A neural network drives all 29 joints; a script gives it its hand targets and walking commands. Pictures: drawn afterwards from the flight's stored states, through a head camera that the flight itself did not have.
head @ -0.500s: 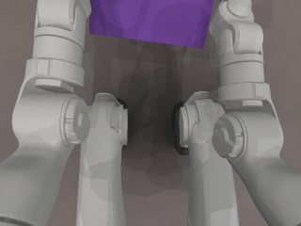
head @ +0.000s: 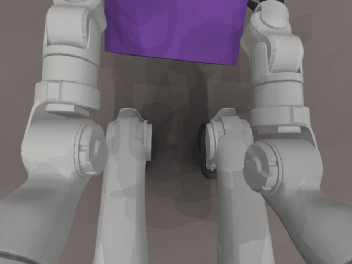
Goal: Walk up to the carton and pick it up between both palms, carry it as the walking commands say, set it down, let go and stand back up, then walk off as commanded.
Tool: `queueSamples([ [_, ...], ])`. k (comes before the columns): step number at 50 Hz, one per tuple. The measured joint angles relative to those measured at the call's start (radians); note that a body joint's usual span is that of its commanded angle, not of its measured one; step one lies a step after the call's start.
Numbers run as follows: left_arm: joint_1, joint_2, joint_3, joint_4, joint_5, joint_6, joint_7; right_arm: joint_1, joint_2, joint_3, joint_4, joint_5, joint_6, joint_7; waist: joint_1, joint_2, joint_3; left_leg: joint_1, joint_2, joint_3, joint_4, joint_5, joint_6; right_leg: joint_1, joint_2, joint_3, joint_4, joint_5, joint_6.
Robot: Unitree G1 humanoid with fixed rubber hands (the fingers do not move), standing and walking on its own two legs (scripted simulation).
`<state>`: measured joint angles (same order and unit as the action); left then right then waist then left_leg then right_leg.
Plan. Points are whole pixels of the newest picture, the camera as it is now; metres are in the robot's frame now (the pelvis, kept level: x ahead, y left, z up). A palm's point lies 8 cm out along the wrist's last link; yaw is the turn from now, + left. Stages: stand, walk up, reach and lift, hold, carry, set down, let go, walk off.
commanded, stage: reach and lift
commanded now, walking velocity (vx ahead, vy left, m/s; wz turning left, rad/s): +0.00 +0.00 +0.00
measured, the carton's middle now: out of the picture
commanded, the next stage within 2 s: none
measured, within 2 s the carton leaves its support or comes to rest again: neither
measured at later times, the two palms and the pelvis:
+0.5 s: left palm out of the picture +0.53 +0.15 -0.02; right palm (293, 3) +0.50 -0.14 -0.03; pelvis -0.01 +0.00 +0.05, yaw +0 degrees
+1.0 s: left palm out of the picture +0.51 +0.15 +0.05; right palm out of the picture +0.48 -0.14 +0.04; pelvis +0.00 +0.00 +0.11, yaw +1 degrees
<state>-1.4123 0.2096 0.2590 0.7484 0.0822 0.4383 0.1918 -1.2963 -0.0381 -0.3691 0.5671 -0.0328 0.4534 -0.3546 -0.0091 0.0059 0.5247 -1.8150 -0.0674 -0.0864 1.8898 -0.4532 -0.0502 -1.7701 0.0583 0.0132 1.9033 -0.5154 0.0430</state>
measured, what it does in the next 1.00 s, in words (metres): rises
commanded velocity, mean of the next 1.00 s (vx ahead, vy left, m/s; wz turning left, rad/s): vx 0.00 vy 0.00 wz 0.00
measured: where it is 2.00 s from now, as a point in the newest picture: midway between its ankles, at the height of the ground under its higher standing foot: (174, 158)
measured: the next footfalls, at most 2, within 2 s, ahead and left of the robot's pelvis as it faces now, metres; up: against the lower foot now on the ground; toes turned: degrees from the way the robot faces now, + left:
none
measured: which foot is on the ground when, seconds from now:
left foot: down 0.00-1.00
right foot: down 0.00-1.00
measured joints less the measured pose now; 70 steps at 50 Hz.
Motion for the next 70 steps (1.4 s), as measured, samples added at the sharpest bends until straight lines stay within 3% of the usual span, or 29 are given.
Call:
queueSamples([
  [41, 0.150, -0.055, -0.030, -0.046, -0.014, 0.028, 0.030, 0.152, 0.013, 0.036, -0.027, -0.001, 0.021, 0.016, -0.012, 0.020, -0.001, 0.360, 0.005, -0.011, -0.261, 0.038, 0.012, 0.365, -0.007, 0.000, -0.275, 0.046, -0.003],
  [70, 0.270, -0.097, -0.021, -0.058, 0.002, 0.019, 0.020, 0.273, 0.055, 0.040, -0.044, -0.026, 0.016, 0.023, -0.014, 0.006, -0.003, 0.671, 0.017, -0.005, -0.547, 0.111, 0.020, 0.667, -0.010, 0.018, -0.558, 0.127, -0.008],
])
